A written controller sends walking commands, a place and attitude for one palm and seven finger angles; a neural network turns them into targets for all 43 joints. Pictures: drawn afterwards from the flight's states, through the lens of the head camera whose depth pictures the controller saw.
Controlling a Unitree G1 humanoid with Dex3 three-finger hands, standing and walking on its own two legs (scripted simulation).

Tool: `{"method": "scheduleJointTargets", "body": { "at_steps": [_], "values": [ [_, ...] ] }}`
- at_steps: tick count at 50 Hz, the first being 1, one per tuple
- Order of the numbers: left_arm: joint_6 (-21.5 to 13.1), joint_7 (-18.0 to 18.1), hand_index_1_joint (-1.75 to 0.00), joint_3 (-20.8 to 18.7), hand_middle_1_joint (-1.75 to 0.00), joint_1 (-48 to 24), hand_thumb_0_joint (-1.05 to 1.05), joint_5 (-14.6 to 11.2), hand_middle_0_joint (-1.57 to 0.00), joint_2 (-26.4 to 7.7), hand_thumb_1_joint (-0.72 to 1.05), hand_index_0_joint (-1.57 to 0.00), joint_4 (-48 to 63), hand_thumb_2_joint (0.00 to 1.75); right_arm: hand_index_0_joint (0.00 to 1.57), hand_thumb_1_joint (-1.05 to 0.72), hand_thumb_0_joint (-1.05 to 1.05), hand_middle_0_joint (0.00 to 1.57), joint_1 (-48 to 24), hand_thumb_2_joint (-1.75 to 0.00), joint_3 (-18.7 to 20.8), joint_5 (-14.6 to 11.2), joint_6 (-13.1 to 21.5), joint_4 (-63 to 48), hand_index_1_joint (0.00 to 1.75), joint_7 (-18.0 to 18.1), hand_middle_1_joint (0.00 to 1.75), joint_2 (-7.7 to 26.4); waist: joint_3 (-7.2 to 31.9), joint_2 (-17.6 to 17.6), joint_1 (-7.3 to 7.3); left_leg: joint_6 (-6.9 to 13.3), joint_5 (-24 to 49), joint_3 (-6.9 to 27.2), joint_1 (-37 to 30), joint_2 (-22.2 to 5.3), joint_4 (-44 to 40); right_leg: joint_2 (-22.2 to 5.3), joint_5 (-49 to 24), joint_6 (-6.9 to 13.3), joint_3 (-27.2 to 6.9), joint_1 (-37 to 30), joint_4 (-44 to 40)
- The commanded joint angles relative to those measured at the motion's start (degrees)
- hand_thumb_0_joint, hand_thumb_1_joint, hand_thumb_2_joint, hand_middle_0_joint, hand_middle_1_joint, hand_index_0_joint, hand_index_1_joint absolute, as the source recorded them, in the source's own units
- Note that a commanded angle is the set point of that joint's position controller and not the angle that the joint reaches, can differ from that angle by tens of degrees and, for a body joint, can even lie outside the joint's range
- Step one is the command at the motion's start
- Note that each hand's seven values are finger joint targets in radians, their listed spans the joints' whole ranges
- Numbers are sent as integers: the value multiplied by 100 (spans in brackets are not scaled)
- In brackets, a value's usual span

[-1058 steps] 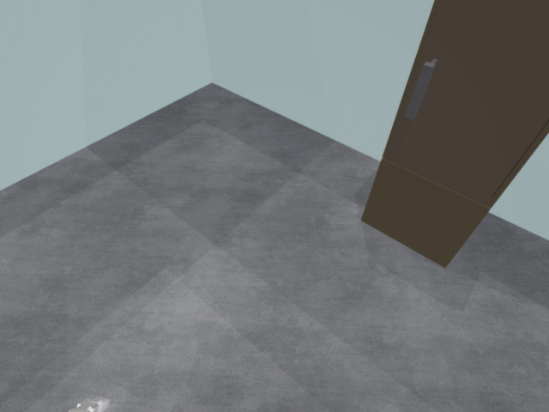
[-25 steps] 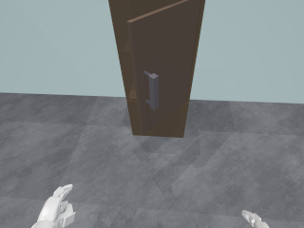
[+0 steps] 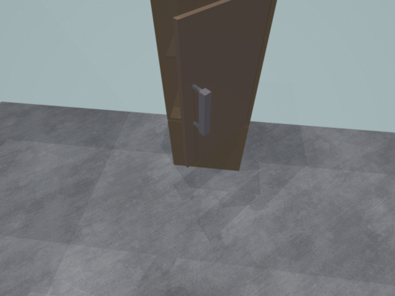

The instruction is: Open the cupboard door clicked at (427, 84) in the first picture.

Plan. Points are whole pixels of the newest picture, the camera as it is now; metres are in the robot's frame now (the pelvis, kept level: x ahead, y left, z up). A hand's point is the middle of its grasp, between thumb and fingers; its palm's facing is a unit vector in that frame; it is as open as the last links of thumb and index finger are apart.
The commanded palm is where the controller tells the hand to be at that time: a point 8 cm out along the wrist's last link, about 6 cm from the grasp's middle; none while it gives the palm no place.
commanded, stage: let the arm hang, fingers relaxed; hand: left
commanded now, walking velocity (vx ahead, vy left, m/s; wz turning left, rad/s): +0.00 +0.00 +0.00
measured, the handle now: (199, 110) +0.65 +0.04 -0.04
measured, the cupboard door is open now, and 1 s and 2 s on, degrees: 49 49 49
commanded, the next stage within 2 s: look to check the result in 0.42 s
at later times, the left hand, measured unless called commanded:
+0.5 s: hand out of the picture +0.10 +0.21 -0.16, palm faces -0.01 -0.96 -0.29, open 7.3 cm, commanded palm none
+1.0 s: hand out of the picture +0.08 +0.21 -0.16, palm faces -0.02 -0.95 -0.31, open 7.4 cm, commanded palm none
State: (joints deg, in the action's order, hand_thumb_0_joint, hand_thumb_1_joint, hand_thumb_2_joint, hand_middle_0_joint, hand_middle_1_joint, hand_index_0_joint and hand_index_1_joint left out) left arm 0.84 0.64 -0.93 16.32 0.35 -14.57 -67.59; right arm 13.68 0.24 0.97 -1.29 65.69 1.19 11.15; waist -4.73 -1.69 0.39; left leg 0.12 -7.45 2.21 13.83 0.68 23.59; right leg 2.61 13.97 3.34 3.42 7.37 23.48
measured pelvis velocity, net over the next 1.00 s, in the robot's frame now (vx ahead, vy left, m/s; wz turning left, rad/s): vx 0.04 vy -0.01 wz -0.03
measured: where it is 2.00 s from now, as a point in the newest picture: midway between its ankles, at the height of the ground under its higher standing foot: outside the picture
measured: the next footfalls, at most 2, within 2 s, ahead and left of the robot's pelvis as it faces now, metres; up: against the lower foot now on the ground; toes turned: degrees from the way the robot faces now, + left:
none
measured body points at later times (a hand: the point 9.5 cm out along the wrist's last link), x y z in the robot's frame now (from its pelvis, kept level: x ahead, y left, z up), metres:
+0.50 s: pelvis +0.02 -0.01 +0.00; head +0.03 -0.02 +0.45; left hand +0.10 +0.26 -0.13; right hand +0.07 -0.28 -0.15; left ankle +0.06 +0.12 -0.74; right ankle -0.01 -0.08 -0.74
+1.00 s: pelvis +0.04 -0.01 +0.01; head +0.05 -0.02 +0.45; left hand +0.08 +0.26 -0.14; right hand +0.08 -0.28 -0.15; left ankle +0.06 +0.12 -0.74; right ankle -0.01 -0.08 -0.74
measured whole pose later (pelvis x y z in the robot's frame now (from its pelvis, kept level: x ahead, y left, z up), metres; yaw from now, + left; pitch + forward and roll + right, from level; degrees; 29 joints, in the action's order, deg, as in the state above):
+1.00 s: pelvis +0.04 -0.01 +0.01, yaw -2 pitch -2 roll +0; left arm -0.5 1.0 -0.7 9.3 0.2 -15.5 -65.7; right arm 8.3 0.0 0.8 -0.3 65.4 1.4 15.3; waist -4.1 -0.9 -0.1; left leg -0.8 -8.7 0.9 8.7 -0.2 19.5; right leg 3.4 13.8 3.8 1.8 2.1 17.8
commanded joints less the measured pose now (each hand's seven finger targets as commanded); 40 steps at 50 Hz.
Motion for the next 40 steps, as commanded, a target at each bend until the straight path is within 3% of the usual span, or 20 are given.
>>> {"method": "scheduleJointTargets", "body": {
  "at_steps": [1, 6, 14, 20, 32, 40],
  "values": [
    [-135, 66, -30, -132, -30, -160, 0, 14, -20, -771, 90, -20, 334, 90, 20, -90, 0, 20, 1, -90, 181, 23, 117, -252, 30, 73, 30, 1011, 42, 119, -49, 264, -471, 637, -191, -606, -538, -785, 558, 136, -756, 536, -711],
    [-175, 78, -30, -149, -30, -330, 0, 15, -20, -861, 90, -20, 407, 90, 20, -90, 0, 20, -110, -90, 176, 24, 148, -248, 30, 51, 30, 1019, 114, 280, -35, 238, 26, 525, -279, -570, -443, -864, 175, 98, -787, 395, -758],
    [-216, 90, -30, -184, -30, -677, 0, 11, -20, -984, 90, -20, 538, 90, 20, -90, 0, 20, -368, -90, 162, 31, 190, -271, 30, 42, 30, 1130, 217, 38, -38, 189, 537, 508, -382, -612, -478, -914, -585, 45, -793, 116, -732],
    [-250, 95, -30, -201, -30, -834, 0, 12, -20, -1089, 90, -20, 592, 90, 20, -90, 0, 20, -505, -90, 167, 25, 209, -320, 30, 42, 30, 1260, 443, 101, -49, 155, 792, 436, -567, -622, -450, -966, -1134, -7, -819, -105, -782],
    [-243, 102, -30, -195, -30, -837, 0, -1, -20, -1171, 90, -20, 557, 90, 20, -90, 0, 20, -568, -90, 155, 1, 168, -361, 30, 67, 30, 1400, 460, 159, -66, 133, 768, 337, -762, -640, -418, -947, -1297, -118, -866, -121, -947],
    [-236, 107, -30, -167, -30, -778, 0, -13, -20, -1153, 90, -20, 485, 90, 20, -90, 0, 20, -537, -90, 144, -1, 169, -320, 30, 77, 30, 1380, 514, 148, -79, 140, 913, 342, -863, -686, -458, -944, -1447, -80, -844, -186, -922]
  ]
}}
